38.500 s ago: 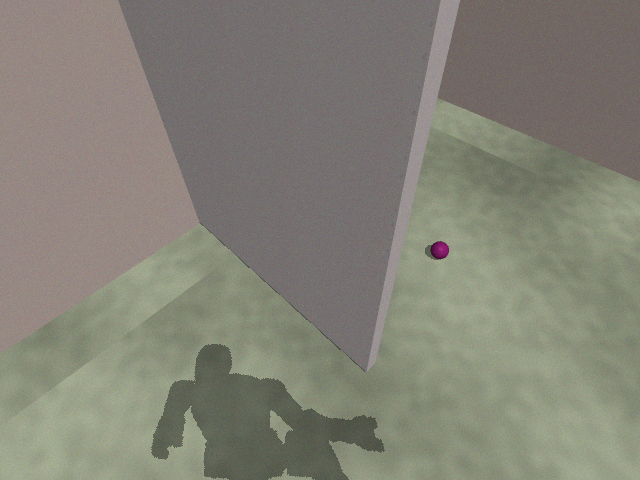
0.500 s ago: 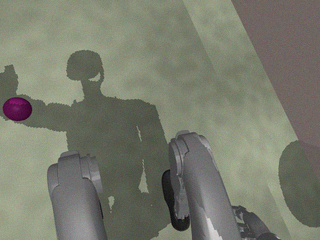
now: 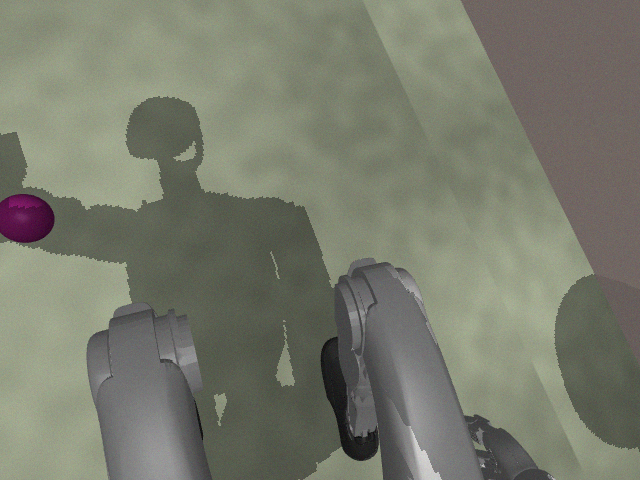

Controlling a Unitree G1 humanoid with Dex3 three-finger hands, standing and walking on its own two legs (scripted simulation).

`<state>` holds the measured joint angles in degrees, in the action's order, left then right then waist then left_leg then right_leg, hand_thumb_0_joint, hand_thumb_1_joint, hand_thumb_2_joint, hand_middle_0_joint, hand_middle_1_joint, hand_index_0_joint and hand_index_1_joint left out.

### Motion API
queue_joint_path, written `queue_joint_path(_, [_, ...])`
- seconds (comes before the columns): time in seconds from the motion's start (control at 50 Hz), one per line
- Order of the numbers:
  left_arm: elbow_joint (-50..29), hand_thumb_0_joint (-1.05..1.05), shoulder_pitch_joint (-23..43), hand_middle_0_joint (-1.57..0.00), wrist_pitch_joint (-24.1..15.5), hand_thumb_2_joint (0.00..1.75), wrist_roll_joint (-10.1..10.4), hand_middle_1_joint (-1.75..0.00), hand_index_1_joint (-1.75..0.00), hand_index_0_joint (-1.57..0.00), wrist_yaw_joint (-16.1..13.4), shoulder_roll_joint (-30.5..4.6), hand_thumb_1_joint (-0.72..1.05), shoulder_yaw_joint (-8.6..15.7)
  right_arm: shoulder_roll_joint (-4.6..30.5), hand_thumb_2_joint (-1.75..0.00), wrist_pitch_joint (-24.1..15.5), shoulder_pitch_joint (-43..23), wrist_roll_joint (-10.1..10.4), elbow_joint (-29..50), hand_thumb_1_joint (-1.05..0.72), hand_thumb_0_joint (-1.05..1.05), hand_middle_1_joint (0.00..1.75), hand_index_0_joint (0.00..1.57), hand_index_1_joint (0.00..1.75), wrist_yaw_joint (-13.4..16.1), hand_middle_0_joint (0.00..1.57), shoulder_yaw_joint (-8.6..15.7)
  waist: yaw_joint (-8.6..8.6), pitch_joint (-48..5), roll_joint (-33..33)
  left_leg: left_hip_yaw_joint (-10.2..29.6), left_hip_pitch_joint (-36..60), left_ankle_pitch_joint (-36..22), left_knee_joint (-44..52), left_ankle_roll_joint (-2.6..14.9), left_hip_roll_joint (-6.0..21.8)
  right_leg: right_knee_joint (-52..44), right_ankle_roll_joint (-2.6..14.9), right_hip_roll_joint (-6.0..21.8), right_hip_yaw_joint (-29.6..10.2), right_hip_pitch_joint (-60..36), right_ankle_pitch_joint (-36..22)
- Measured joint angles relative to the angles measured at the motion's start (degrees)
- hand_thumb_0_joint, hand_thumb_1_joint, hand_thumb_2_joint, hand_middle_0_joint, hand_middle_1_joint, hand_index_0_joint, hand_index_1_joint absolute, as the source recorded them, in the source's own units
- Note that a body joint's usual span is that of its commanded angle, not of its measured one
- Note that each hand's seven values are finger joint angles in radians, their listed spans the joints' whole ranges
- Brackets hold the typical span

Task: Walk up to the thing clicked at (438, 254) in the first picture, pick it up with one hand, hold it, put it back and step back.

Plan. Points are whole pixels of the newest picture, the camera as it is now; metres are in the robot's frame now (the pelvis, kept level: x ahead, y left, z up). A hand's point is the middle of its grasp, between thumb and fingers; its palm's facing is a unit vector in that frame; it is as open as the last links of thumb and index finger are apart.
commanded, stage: approach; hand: left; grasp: from above
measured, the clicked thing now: (25, 218) +0.47 +0.33 -0.28
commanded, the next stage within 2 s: close in in 0.56 s
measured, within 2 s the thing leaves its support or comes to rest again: neither
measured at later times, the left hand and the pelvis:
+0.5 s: hand out of the picture +0.47 +0.32 -0.16, palm faces -0.39 -0.07 -0.92, open 14.1 cm; pelvis +0.00 +0.00 +0.00, yaw -1 degrees
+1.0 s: hand out of the picture +0.45 +0.34 -0.19, palm faces -0.46 -0.11 -0.88, open 13.8 cm; pelvis +0.00 +0.00 +0.00, yaw -1 degrees
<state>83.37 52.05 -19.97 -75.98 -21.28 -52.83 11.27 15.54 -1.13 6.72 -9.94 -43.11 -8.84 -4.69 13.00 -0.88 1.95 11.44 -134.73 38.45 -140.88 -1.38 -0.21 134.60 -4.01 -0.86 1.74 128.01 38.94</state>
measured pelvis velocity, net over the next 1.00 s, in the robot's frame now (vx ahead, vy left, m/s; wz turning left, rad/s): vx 0.00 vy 0.00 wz -0.02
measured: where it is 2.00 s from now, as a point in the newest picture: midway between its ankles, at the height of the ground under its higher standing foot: (273, 444)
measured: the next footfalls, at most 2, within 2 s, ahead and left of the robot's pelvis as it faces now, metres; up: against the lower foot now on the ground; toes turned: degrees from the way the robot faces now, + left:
none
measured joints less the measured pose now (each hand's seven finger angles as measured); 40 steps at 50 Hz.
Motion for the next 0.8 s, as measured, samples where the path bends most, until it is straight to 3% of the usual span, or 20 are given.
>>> queue_joint_path(0.14, [-1.65, 0.00, -0.81, -0.22, 0.51, 0.95, 0.77, -0.89, -0.92, -0.20, 0.53, 1.06, -0.45, -0.16, 0.05, -0.90, 0.11, 0.06, 0.29, 0.08, -0.90, 0.00, 0.30, 0.21, 0.30, -0.11, 0.20, 0.33, -0.29, -0.30, -0.31, -0.17, 0.34, 0.25, 0.50, -0.12, 0.01, -0.30, -0.14, 0.13, -0.11, -0.16, 0.23])
queue_joint_path(0.26, [0.72, 0.00, 2.08, -0.17, 0.67, 0.98, 0.68, -0.92, -0.95, -0.15, 0.42, 1.21, -0.49, -3.91, 0.18, -0.89, -0.52, -0.27, 0.17, 0.22, -0.90, 0.00, 0.30, 0.21, 0.30, -0.11, 0.20, -0.23, 0.21, -0.21, 0.31, -0.06, 0.39, 0.09, 0.53, -0.28, 0.06, -0.29, -0.26, 0.03, -0.06, -0.05, -0.05])
queue_joint_path(0.34, [2.13, 0.00, 4.72, -0.16, 1.08, 1.01, -0.22, -0.94, -0.97, -0.13, -1.13, 1.79, -0.51, -4.98, 0.31, -0.89, -1.17, -0.23, 0.02, 0.61, -0.90, 0.00, 0.30, 0.21, 0.30, 0.10, 0.20, -0.72, 1.34, 0.12, 0.69, 0.15, 0.13, -0.08, 0.33, -0.34, 0.03, -0.23, -0.10, -0.05, 0.11, 0.16, -0.28])
queue_joint_path(0.46, [3.80, 0.00, 6.62, -0.14, 4.36, 1.03, -1.35, -0.95, -0.98, -0.11, -3.57, 2.53, -0.53, -3.22, 0.69, -0.89, -1.61, 0.69, 0.03, 1.63, -0.89, 0.00, 0.30, 0.21, 0.30, 0.11, 0.20, -1.45, 3.73, 0.10, 0.02, 0.43, -0.49, -0.11, 0.26, -0.28, 0.15, -0.44, 0.16, -0.21, 0.40, 0.74, -0.55])
queue_joint_path(0.54, [4.03, 0.00, 6.04, -0.13, 7.06, 1.03, -0.22, -0.96, -0.99, -0.10, -3.26, 2.85, -0.54, -2.25, 1.00, -0.89, -1.62, 1.74, 0.43, 2.00, -0.89, 0.00, 0.30, 0.21, 0.30, -0.08, 0.20, -1.85, 4.46, 0.24, -0.85, 0.26, -0.56, -0.01, 0.47, -0.08, 0.42, -0.70, 0.06, -0.39, 0.28, 0.95, -0.65])
queue_joint_path(0.64, [2.37, 0.00, 3.73, -0.12, 8.31, 1.04, 2.49, -0.96, -0.99, -0.09, -0.34, 2.92, -0.56, -2.35, 1.06, -0.89, -1.84, 2.89, 1.09, 1.95, -0.89, 0.00, 0.30, 0.21, 0.30, -0.48, 0.20, -2.01, 3.99, 1.07, -1.43, -0.12, -0.17, 0.04, 0.78, 0.09, 0.66, -0.90, -0.36, -0.51, -0.06, 0.78, -0.71])
queue_joint_path(0.7, [0.81, 0.00, 2.42, -0.12, 7.47, 1.05, 3.71, -0.97, -1.00, -0.09, 1.42, 2.79, -0.56, -2.36, 0.85, -0.89, -1.91, 3.33, 1.26, 1.68, -0.89, 0.00, 0.30, 0.21, 0.30, -0.61, 0.20, -2.00, 3.18, 1.35, -1.27, -0.18, 0.05, 0.08, 0.85, 0.02, 0.66, -0.89, -0.53, -0.49, -0.15, 0.64, -0.68])
queue_joint_path(0.8, [1.17, 0.00, 2.64, -0.11, 4.65, 1.06, 3.82, -0.98, -1.01, -0.09, 2.30, 1.45, -0.57, -3.38, 0.66, -0.89, -1.96, 3.01, 0.84, 1.46, -0.90, 0.00, 0.30, 0.21, 0.30, -0.71, 0.20, -2.15, 2.30, 1.81, -0.55, 0.19, 0.10, 0.09, 0.49, -0.17, 0.33, -0.62, -0.47, -0.30, 0.16, 0.32, -0.46])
